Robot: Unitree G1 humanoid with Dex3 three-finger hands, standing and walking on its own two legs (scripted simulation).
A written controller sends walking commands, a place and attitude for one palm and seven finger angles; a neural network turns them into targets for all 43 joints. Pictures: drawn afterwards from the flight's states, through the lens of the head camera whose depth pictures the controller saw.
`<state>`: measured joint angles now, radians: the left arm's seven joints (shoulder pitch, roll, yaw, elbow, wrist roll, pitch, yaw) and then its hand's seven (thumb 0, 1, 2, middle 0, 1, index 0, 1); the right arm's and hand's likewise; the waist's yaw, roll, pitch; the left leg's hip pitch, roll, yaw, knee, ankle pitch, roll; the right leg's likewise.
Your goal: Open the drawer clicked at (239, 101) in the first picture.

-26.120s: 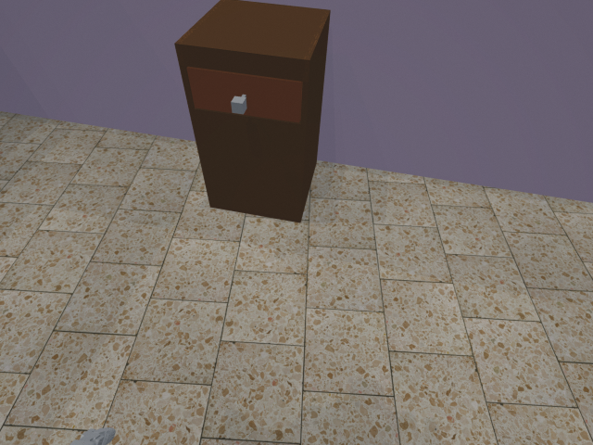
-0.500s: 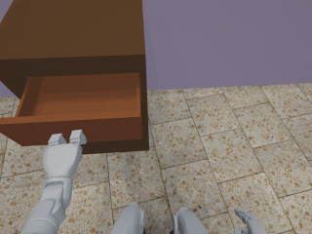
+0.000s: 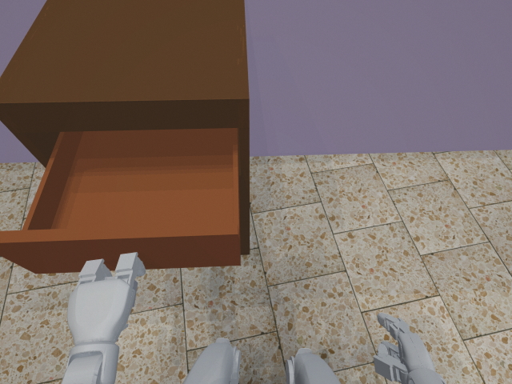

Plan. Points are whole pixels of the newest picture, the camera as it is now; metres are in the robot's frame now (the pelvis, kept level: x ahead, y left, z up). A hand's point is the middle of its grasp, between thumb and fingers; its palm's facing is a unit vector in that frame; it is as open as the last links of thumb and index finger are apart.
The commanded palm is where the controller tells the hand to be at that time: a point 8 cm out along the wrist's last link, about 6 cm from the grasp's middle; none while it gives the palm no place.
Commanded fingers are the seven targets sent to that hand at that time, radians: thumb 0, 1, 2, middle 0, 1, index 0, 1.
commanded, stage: pull the drawer open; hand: left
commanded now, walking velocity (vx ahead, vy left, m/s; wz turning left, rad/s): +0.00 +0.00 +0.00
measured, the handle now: (122, 279) +0.28 +0.25 -0.06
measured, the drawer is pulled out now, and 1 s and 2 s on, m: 0.22 0.30 0.30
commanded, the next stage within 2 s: open the thumb to release the handle in 1.00 s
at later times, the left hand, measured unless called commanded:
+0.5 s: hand (111, 355) +0.17 +0.24 -0.07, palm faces -0.08 -0.09 -0.99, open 7.6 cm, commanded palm +0.15 +0.23 -0.02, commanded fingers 0.00 0.90 0.90 -0.40 -1.35 -0.40 -1.35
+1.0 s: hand (108, 373) +0.14 +0.23 -0.07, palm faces -0.15 -0.13 -0.98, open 7.8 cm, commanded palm +0.10 +0.23 -0.02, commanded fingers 0.00 0.90 0.90 -0.40 -1.35 -0.40 -1.35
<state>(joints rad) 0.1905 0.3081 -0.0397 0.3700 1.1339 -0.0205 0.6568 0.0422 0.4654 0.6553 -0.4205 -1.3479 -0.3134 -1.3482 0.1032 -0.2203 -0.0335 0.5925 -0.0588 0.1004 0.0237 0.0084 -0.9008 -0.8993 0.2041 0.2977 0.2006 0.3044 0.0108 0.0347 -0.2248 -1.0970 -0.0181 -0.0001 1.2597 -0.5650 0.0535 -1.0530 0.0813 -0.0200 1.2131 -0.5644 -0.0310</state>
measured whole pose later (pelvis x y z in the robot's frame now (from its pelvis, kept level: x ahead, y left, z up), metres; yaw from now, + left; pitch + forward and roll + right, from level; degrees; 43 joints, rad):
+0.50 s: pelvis -0.01 -0.01 -0.02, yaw +1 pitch +23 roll -2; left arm 0.42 0.31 -0.03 0.18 1.13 -0.08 0.64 0.06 0.48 0.63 -0.42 -1.35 -0.30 -1.35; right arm 0.08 -0.21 -0.01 0.54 -0.08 0.09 0.03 0.01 -0.90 -0.90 0.20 0.30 0.20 0.30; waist 0.05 0.04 -0.23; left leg -1.15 -0.02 -0.01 1.33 -0.59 0.04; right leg -1.10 0.08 -0.04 1.30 -0.60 -0.05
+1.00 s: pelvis +0.00 -0.02 -0.02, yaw +0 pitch +24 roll -1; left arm 0.56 0.31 0.05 0.11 1.10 -0.17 0.59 0.07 0.52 0.63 -0.42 -1.35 -0.22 -1.35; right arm 0.08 -0.21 -0.01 0.52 -0.09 0.09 0.04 0.01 -0.90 -0.90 0.20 0.30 0.20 0.30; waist 0.04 0.03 -0.26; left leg -1.16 -0.01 0.01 1.35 -0.61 0.03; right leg -1.13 0.09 -0.02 1.33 -0.62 -0.06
